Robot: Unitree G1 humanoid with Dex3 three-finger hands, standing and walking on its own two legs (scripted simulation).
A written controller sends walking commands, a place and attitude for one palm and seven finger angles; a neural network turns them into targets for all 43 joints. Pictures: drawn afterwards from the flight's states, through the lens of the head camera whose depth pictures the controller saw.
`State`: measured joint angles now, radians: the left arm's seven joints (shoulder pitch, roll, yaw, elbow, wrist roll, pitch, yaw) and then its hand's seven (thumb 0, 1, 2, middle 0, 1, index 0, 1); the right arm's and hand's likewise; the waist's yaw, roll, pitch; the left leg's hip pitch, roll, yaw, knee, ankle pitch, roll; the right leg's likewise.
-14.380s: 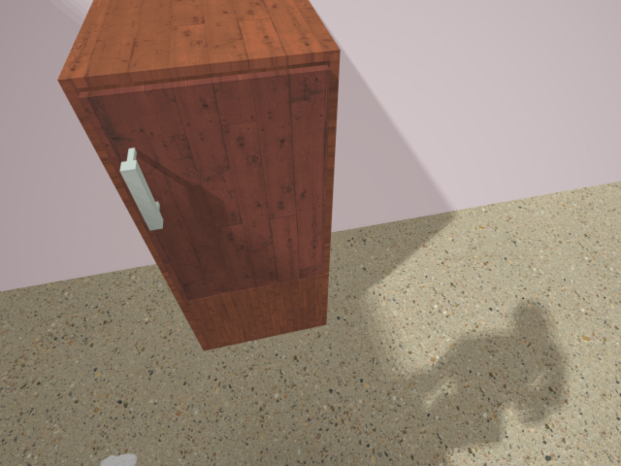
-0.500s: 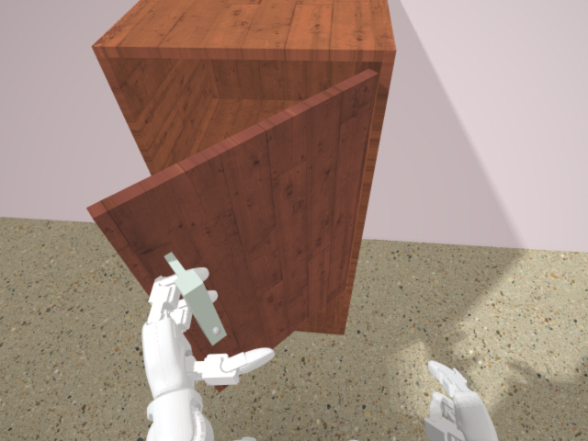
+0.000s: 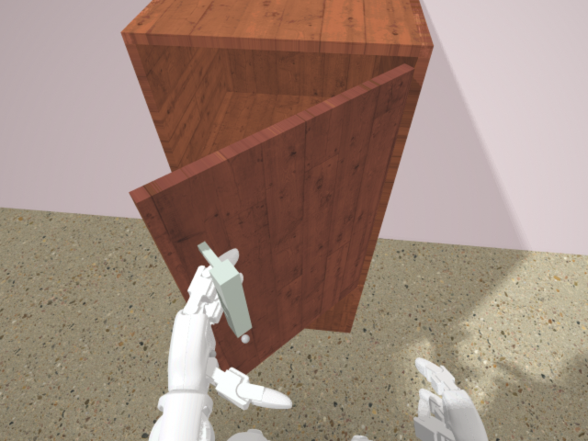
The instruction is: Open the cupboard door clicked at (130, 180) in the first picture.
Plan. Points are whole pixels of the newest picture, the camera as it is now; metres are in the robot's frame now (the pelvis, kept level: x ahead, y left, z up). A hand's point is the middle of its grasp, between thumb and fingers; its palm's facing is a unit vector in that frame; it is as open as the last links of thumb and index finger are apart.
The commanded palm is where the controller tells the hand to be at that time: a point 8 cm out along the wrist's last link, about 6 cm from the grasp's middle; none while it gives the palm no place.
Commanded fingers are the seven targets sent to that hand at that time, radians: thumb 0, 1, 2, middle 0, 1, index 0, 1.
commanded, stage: slide the hand sideways off the handle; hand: left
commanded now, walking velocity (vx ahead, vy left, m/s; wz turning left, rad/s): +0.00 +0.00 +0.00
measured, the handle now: (224, 290) +0.29 +0.11 +0.07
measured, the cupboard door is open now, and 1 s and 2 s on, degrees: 45 46 46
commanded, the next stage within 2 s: draw the hand back to the body in 1.08 s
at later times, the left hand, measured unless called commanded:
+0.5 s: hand (213, 373) +0.19 +0.11 +0.07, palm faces -0.07 -1.00 +0.00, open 16.1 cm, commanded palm +0.16 +0.16 +0.07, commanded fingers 0.00 -0.50 0.30 -0.15 -0.30 -0.15 -0.30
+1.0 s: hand (170, 412) +0.15 +0.14 +0.07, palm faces -0.03 -1.00 -0.04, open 16.3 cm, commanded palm +0.12 +0.21 +0.07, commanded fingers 0.00 -0.50 0.30 -0.15 -0.30 -0.15 -0.30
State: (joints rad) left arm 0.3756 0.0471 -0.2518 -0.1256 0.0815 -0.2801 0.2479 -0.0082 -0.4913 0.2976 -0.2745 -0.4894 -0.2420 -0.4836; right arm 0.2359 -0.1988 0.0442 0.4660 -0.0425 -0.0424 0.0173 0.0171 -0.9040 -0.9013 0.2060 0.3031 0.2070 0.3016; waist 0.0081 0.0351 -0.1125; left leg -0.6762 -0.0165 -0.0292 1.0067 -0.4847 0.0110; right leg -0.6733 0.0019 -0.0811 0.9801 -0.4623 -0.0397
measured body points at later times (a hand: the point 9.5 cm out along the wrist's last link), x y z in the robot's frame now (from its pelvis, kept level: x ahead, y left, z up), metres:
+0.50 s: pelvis +0.00 +0.02 -0.01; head +0.04 +0.02 +0.44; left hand +0.19 +0.16 +0.07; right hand +0.18 -0.20 -0.07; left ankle +0.01 +0.11 -0.68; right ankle +0.02 -0.10 -0.68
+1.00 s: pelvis +0.00 +0.00 -0.02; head +0.03 +0.00 +0.43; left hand +0.15 +0.20 +0.07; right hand +0.20 -0.22 -0.08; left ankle +0.01 +0.11 -0.68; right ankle +0.02 -0.10 -0.68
